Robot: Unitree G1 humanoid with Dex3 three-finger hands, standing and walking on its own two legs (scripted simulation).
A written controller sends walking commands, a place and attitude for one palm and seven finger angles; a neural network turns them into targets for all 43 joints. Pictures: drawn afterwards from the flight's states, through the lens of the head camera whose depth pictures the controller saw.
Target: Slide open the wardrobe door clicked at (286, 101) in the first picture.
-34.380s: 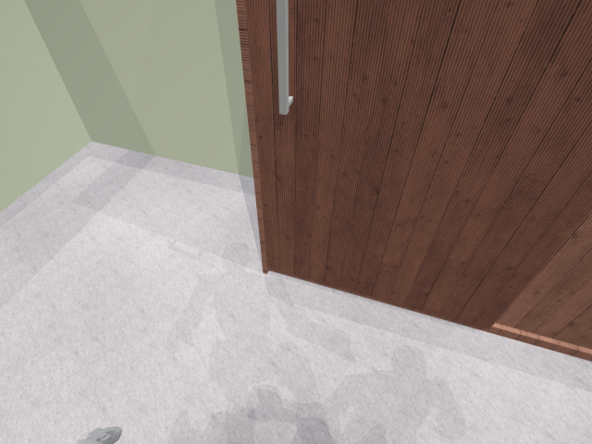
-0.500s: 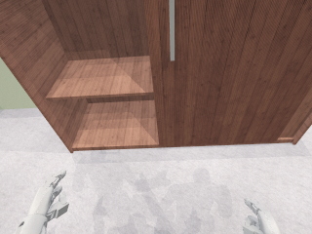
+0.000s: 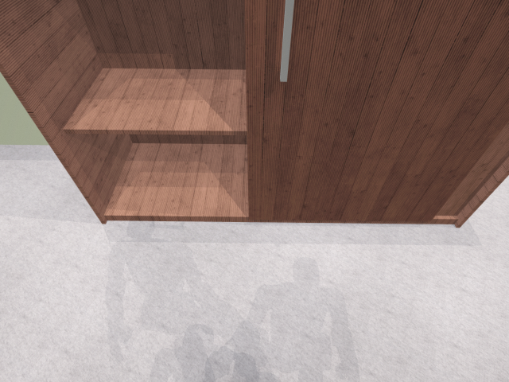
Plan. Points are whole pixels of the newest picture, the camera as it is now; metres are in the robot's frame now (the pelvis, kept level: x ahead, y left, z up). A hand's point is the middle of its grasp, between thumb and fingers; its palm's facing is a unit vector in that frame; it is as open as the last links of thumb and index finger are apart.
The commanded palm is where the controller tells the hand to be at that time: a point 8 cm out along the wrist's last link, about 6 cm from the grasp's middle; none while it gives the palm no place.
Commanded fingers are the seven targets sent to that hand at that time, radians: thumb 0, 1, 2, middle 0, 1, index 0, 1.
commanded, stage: let the arm hang, fingers relaxed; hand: left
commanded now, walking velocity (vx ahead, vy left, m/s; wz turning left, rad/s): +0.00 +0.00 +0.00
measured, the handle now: (287, 20) +0.86 -0.03 +0.17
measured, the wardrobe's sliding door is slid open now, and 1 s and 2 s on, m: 0.69 0.69 0.69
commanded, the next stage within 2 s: look to check the result in 0.44 s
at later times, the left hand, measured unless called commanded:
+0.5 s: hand out of the picture +0.06 +0.20 -0.17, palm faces -0.03 -0.98 -0.22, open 7.4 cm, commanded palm none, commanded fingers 0.00 0.90 0.90 -0.20 -0.30 -0.20 -0.30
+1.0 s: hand out of the picture +0.10 +0.23 -0.15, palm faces -0.04 -0.95 -0.30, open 7.4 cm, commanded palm none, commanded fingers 0.00 0.90 0.90 -0.20 -0.30 -0.20 -0.30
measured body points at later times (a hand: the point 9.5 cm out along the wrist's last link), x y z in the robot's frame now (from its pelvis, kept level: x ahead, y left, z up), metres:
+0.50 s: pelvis +0.01 +0.00 +0.01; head +0.03 +0.01 +0.45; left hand +0.06 +0.25 -0.15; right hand +0.05 -0.26 -0.14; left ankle +0.06 +0.09 -0.74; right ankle +0.01 -0.14 -0.74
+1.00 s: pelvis +0.04 -0.01 +0.01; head +0.06 +0.00 +0.46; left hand +0.10 +0.28 -0.13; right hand +0.11 -0.29 -0.13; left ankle +0.06 +0.09 -0.74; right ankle +0.01 -0.14 -0.74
